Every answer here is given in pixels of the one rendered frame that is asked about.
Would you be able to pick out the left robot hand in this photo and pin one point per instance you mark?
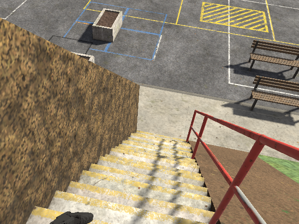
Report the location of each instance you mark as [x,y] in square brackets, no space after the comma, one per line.
[73,218]

